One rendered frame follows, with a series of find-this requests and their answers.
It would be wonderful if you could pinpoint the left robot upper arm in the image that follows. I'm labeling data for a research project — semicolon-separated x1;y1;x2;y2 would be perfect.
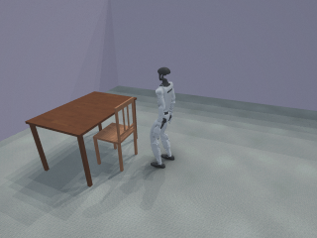
156;87;166;111

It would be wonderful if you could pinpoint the right robot forearm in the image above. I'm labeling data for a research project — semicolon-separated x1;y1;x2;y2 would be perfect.
168;100;175;113

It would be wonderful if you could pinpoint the robot left hand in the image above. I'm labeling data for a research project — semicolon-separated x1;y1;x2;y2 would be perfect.
153;127;160;139

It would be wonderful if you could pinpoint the chair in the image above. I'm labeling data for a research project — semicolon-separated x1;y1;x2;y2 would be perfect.
93;97;138;172

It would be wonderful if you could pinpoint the right robot upper arm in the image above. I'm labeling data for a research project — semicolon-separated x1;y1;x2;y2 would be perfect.
169;81;175;102

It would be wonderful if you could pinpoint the robot left shin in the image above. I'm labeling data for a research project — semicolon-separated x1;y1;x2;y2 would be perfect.
151;142;162;165

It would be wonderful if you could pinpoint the left robot forearm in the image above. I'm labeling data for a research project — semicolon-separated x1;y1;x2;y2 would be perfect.
156;106;164;128

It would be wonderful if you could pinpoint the table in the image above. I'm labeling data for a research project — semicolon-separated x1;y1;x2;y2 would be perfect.
25;91;138;187

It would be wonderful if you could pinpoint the robot right thigh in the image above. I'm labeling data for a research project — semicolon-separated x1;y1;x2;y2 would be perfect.
160;115;171;141

